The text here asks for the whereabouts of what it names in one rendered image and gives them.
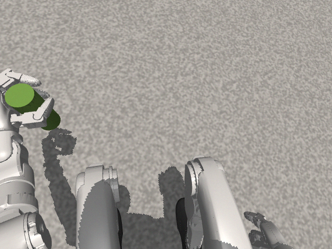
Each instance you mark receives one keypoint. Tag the right robot hand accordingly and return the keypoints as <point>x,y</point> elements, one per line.
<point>269,237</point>

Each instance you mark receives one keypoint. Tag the left robot hand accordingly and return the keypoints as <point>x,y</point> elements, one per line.
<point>10,118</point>

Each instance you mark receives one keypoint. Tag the can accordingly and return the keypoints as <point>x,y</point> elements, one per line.
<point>23,98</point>

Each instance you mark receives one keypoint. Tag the left robot arm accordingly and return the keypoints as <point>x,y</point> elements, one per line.
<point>21,225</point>

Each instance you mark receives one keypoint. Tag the right robot foot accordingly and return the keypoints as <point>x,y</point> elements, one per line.
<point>181,219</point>

